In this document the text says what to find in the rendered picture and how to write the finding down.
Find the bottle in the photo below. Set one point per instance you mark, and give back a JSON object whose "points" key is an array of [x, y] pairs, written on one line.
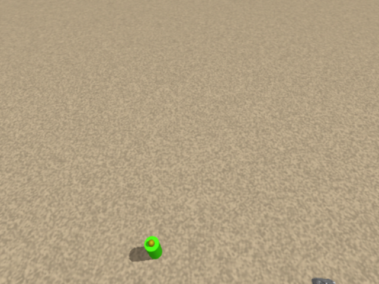
{"points": [[153, 247]]}

